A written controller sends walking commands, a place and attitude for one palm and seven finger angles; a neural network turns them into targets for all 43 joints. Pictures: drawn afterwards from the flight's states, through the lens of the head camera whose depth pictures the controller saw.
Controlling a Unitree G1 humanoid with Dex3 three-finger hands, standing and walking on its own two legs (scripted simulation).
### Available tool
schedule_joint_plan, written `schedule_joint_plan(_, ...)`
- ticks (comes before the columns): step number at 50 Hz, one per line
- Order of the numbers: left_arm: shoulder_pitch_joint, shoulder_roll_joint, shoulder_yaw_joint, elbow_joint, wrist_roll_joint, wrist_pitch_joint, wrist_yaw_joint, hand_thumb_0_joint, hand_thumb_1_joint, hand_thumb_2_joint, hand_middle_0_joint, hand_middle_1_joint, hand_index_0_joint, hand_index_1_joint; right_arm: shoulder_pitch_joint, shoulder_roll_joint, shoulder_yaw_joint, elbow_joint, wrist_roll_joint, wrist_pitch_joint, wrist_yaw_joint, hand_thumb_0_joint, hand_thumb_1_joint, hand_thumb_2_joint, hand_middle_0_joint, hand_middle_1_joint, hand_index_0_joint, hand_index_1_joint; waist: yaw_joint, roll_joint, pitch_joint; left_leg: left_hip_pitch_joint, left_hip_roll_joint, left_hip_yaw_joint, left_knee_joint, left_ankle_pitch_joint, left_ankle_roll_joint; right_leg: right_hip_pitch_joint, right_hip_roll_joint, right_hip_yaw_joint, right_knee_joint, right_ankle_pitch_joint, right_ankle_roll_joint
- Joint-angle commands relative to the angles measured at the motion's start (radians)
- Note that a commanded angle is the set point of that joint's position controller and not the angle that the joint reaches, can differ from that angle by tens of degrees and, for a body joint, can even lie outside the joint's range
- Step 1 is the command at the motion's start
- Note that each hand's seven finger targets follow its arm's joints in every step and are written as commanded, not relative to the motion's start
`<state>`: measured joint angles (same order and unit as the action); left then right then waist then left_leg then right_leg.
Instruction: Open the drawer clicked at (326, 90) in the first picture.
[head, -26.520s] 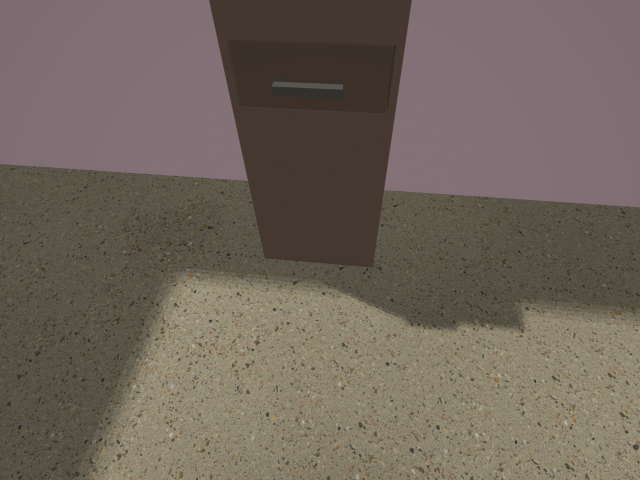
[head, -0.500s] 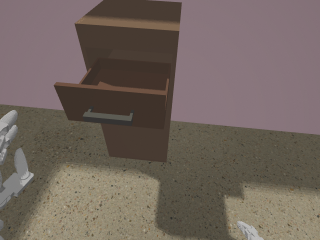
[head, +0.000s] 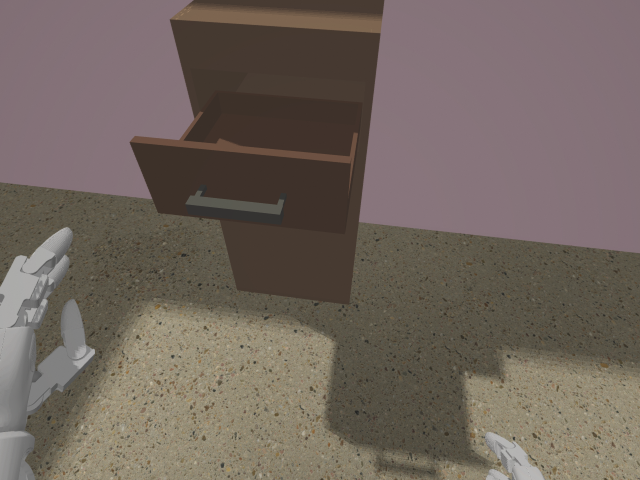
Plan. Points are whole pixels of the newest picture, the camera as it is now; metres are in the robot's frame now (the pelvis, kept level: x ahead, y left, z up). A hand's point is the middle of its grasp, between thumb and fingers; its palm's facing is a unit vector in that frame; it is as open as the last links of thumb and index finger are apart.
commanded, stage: let the arm hang, fingers relaxed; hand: left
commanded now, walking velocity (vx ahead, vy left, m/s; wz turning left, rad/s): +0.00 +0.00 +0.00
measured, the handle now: (238, 201) +0.57 +0.18 +0.01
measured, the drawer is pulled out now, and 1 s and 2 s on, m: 0.30 0.30 0.30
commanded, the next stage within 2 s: look to check the result in 1.06 s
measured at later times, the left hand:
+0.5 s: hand out of the picture -0.02 +0.19 -0.16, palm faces +0.06 -0.97 -0.23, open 7.2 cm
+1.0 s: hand out of the picture +0.01 +0.17 -0.16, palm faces +0.04 -0.98 -0.18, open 7.3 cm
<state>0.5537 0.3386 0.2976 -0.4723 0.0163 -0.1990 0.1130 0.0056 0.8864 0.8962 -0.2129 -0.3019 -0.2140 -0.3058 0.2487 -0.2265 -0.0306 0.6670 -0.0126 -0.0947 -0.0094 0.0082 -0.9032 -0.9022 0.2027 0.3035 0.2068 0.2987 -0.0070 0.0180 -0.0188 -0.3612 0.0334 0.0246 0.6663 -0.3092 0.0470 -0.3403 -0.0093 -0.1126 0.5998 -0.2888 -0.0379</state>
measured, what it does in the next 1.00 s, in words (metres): stands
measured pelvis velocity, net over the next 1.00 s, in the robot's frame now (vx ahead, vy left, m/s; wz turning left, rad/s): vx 0.01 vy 0.01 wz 0.01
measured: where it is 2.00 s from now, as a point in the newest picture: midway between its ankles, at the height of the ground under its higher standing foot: outside the picture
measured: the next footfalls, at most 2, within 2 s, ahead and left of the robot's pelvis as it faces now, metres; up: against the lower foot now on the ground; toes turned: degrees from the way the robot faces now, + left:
none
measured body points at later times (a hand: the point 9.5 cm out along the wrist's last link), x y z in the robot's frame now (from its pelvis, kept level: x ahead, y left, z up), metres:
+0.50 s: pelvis +0.01 +0.00 +0.01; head +0.04 +0.00 +0.46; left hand -0.02 +0.24 -0.14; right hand +0.00 -0.23 -0.14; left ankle +0.03 +0.13 -0.73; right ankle +0.03 -0.11 -0.73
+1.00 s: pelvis +0.01 +0.01 +0.01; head +0.03 +0.01 +0.46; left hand +0.01 +0.23 -0.15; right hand +0.00 -0.20 -0.15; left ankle +0.03 +0.13 -0.73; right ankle +0.03 -0.11 -0.73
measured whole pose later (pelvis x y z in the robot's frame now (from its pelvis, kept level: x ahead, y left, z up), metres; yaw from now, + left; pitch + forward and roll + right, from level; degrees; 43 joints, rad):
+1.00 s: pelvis +0.01 +0.01 +0.01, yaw +0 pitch -2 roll +0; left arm 0.27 0.14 0.01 1.11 0.01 0.01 0.03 0.01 0.92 0.90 -0.20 -0.30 -0.20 -0.30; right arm 0.29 -0.11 -0.02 1.12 -0.01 0.00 -0.04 0.00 -0.91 -0.90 0.20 0.30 0.20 0.30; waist -0.01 0.00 0.06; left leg -0.19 0.00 0.00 0.44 -0.22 0.00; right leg -0.19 0.02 0.04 0.43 -0.21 0.00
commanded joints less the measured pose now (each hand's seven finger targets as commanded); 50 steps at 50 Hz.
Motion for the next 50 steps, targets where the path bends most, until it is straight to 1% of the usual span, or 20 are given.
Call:
schedule_joint_plan(1, -0.133, -0.106, -0.203, 0.542, 0.025, 0.211, -0.096, 0.0, 0.9, 0.9, -0.2, -0.3, -0.2, -0.3, 0.004, -0.181, -0.056, -0.038, -0.038, 0.032, 0.01, 0.0, -0.9, -0.9, 0.2, 0.3, 0.2, 0.3, -0.046, 0.036, 0.024, -0.005, 0.31, -0.512, -0.295, 0.132, 0.214, -0.258, -0.034, 0.148, 0.423, -0.272, 0.039)
schedule_joint_plan(2, -0.179, -0.092, -0.207, 0.591, 0.026, 0.205, -0.103, 0.0, 0.9, 0.9, -0.2, -0.3, -0.2, -0.3, -0.015, -0.158, -0.042, -0.036, -0.049, 0.027, 0.004, 0.0, -0.9, -0.9, 0.2, 0.3, 0.2, 0.3, -0.038, -0.051, -0.041, 0.009, 0.274, -0.457, -0.249, 0.285, 0.195, -0.197, -0.024, 0.159, 0.408, -0.267, 0.045)
schedule_joint_plan(4, -0.221, -0.088, -0.218, 0.744, 0.015, 0.206, -0.109, 0.0, 0.9, 0.9, -0.2, -0.3, -0.2, -0.3, -0.052, -0.141, -0.021, -0.017, -0.048, 0.039, -0.001, 0.0, -0.9, -0.9, 0.2, 0.3, 0.2, 0.3, -0.002, 0.012, -0.087, 0.042, 0.195, -0.293, -0.197, 0.564, 0.137, -0.073, 0.001, 0.126, 0.27, -0.19, 0.049)
schedule_joint_plan(5, -0.196, -0.066, -0.216, 0.832, 0.01, 0.208, -0.108, 0.0, 0.9, 0.9, -0.2, -0.3, -0.2, -0.3, -0.075, -0.138, -0.015, 0.0, -0.036, 0.051, -0.005, 0.0, -0.9, -0.9, 0.2, 0.3, 0.2, 0.3, 0.031, 0.028, -0.084, 0.002, 0.153, -0.222, -0.153, 0.569, 0.1, 0.065, 0.004, 0.119, 0.116, -0.083, 0.049)
schedule_joint_plan(6, -0.148, -0.017, -0.204, 0.93, 0.013, 0.205, -0.104, 0.0, 0.9, 0.9, -0.2, -0.3, -0.2, -0.3, -0.087, -0.117, -0.011, 0.019, -0.021, 0.064, -0.008, 0.0, -0.9, -0.9, 0.2, 0.3, 0.2, 0.3, 0.06, -0.043, -0.087, -0.055, 0.062, -0.136, -0.067, 0.362, 0.035, 0.193, -0.028, 0.195, -0.043, 0.126, 0.042)
schedule_joint_plan(7, -0.142, 0.053, -0.199, 1.009, 0.017, 0.199, -0.1, 0.0, 0.9, 0.9, -0.2, -0.3, -0.2, -0.3, -0.073, -0.061, -0.005, 0.029, -0.001, 0.075, -0.005, 0.0, -0.9, -0.9, 0.2, 0.3, 0.2, 0.3, 0.044, -0.187, -0.053, -0.117, -0.051, -0.039, 0.023, 0.02, -0.029, 0.194, -0.184, 0.415, -0.19, 0.214, -0.003)
schedule_joint_plan(8, -0.205, 0.092, -0.214, 1.065, 0.013, 0.199, -0.108, 0.0, 0.9, 0.9, -0.2, -0.3, -0.2, -0.3, -0.044, -0.068, -0.007, 0.056, 0.002, 0.092, 0.0, 0.0, -0.9, -0.9, 0.2, 0.3, 0.2, 0.3, 0.012, -0.145, 0.004, -0.051, -0.061, -0.019, 0.058, -0.168, -0.045, 0.059, -0.273, 0.471, -0.286, 0.054, -0.077)
schedule_joint_plan(9, -0.257, 0.082, -0.219, 1.107, 0.009, 0.201, -0.104, 0.0, 0.9, 0.9, -0.2, -0.3, -0.2, -0.3, -0.053, -0.06, -0.013, 0.08, -0.007, 0.11, -0.002, 0.0, -0.9, -0.9, 0.2, 0.3, 0.2, 0.3, 0.007, -0.176, 0.05, -0.015, -0.052, -0.032, 0.093, -0.157, -0.044, -0.013, -0.234, 0.488, -0.327, 0.0, -0.089)
schedule_joint_plan(10, -0.3, 0.055, -0.226, 1.16, 0.004, 0.198, -0.1, 0.0, 0.9, 0.9, -0.2, -0.3, -0.2, -0.3, -0.028, -0.056, -0.01, 0.117, -0.01, 0.113, -0.004, 0.0, -0.9, -0.9, 0.2, 0.3, 0.2, 0.3, -0.009, -0.161, 0.076, 0.008, -0.038, -0.043, 0.084, -0.1, -0.039, -0.01, -0.207, 0.45, -0.314, 0.039, -0.099)
schedule_joint_plan(12, -0.318, 0.013, -0.234, 1.242, -0.001, 0.195, -0.095, 0.0, 0.9, 0.9, -0.2, -0.3, -0.2, -0.3, 0.035, -0.031, -0.003, 0.184, -0.004, 0.106, -0.009, 0.0, -0.9, -0.9, 0.2, 0.3, 0.2, 0.3, -0.034, -0.083, 0.025, 0.128, -0.024, -0.05, -0.045, 0.038, -0.031, 0.001, -0.149, 0.359, -0.272, 0.056, -0.08)
schedule_joint_plan(13, -0.306, -0.047, -0.218, 1.258, 0.003, 0.194, -0.089, 0.0, 0.9, 0.9, -0.2, -0.3, -0.2, -0.3, 0.054, -0.011, -0.006, 0.205, -0.012, 0.101, -0.014, 0.0, -0.9, -0.9, 0.2, 0.3, 0.2, 0.3, -0.034, -0.013, 0.004, 0.182, -0.004, -0.068, -0.127, 0.123, -0.023, -0.003, -0.113, 0.305, -0.239, 0.057, -0.059)
schedule_joint_plan(14, -0.289, -0.047, -0.228, 1.286, -0.002, 0.198, -0.087, 0.0, 0.9, 0.9, -0.2, -0.3, -0.2, -0.3, 0.045, -0.023, -0.004, 0.225, -0.011, 0.098, -0.016, 0.0, -0.9, -0.9, 0.2, 0.3, 0.2, 0.3, -0.018, 0.068, 0.001, 0.189, 0.025, -0.112, -0.185, 0.152, -0.015, 0.012, -0.065, 0.262, -0.218, 0.03, -0.036)
schedule_joint_plan(15, -0.284, -0.057, -0.23, 1.314, -0.004, 0.204, -0.088, 0.0, 0.9, 0.9, -0.2, -0.3, -0.2, -0.3, 0.039, -0.024, -0.005, 0.243, -0.012, 0.1, -0.018, 0.0, -0.9, -0.9, 0.2, 0.3, 0.2, 0.3, -0.007, 0.127, 0.028, 0.122, 0.044, -0.139, -0.237, 0.069, -0.006, 0.049, -0.042, 0.237, -0.231, -0.031, -0.02)
schedule_joint_plan(16, -0.275, -0.05, -0.231, 1.344, -0.005, 0.208, -0.09, 0.0, 0.9, 0.9, -0.2, -0.3, -0.2, -0.3, 0.037, -0.023, -0.004, 0.257, -0.01, 0.101, -0.02, 0.0, -0.9, -0.9, 0.2, 0.3, 0.2, 0.3, 0.001, 0.115, 0.054, 0.085, 0.047, -0.148, -0.271, 0.021, -0.003, 0.076, -0.031, 0.226, -0.233, -0.035, -0.016)
schedule_joint_plan(19, -0.248, -0.059, -0.241, 1.419, -0.008, 0.203, -0.091, 0.0, 0.9, 0.9, -0.2, -0.3, -0.2, -0.3, 0.066, -0.022, -0.005, 0.299, -0.005, 0.097, -0.026, 0.0, -0.9, -0.9, 0.2, 0.3, 0.2, 0.3, 0.012, 0.024, 0.038, 0.098, 0.053, -0.145, -0.299, 0.057, -0.003, 0.136, -0.033, 0.211, -0.248, 0.032, -0.014)
schedule_joint_plan(23, -0.228, -0.068, -0.253, 1.49, -0.01, 0.198, -0.087, 0.0, 0.9, 0.9, -0.2, -0.3, -0.2, -0.3, 0.101, -0.006, 0.001, 0.354, 0.0, 0.094, -0.03, 0.0, -0.9, -0.9, 0.2, 0.3, 0.2, 0.3, 0.006, -0.001, 0.027, 0.149, 0.043, -0.115, -0.288, 0.137, -0.012, 0.148, -0.051, 0.209, -0.263, 0.092, -0.013)
schedule_joint_plan(28, -0.212, -0.08, -0.263, 1.541, -0.01, 0.2, -0.081, 0.0, 0.9, 0.9, -0.2, -0.3, -0.2, -0.3, 0.115, 0.008, 0.006, 0.401, 0.004, 0.097, -0.033, 0.0, -0.9, -0.9, 0.2, 0.3, 0.2, 0.3, 0.005, -0.008, 0.082, 0.155, 0.047, -0.111, -0.308, 0.136, -0.016, 0.126, -0.049, 0.201, -0.271, 0.08, -0.008)
schedule_joint_plan(37, -0.201, -0.098, -0.266, 1.569, -0.007, 0.199, -0.074, 0.0, 0.9, 0.9, -0.2, -0.3, -0.2, -0.3, 0.118, 0.028, 0.005, 0.429, 0.003, 0.096, -0.032, 0.0, -0.9, -0.9, 0.2, 0.3, 0.2, 0.3, 0.005, 0.004, 0.116, 0.152, 0.043, -0.106, -0.325, 0.095, -0.017, 0.101, -0.047, 0.207, -0.27, 0.057, -0.003)
schedule_joint_plan(39, -0.198, -0.098, -0.266, 1.568, -0.006, 0.197, -0.073, 0.0, 0.9, 0.9, -0.2, -0.3, -0.2, -0.3, 0.122, 0.032, 0.004, 0.431, 0.005, 0.095, -0.032, 0.0, -0.9, -0.9, 0.2, 0.3, 0.2, 0.3, 0.007, -0.017, 0.115, 0.16, 0.046, -0.106, -0.323, 0.111, -0.017, 0.098, -0.044, 0.206, -0.267, 0.065, -0.002)
schedule_joint_plan(50, -0.208, -0.107, -0.262, 1.57, -0.006, 0.196, -0.074, 0.0, 0.9, 0.9, -0.2, -0.3, -0.2, -0.3, 0.13, 0.038, 0.003, 0.434, 0.001, 0.095, -0.032, 0.0, -0.9, -0.9, 0.2, 0.3, 0.2, 0.3, 0.001, -0.002, 0.121, 0.152, 0.043, -0.103, -0.328, 0.089, -0.017, 0.099, -0.047, 0.209, -0.269, 0.06, -0.001)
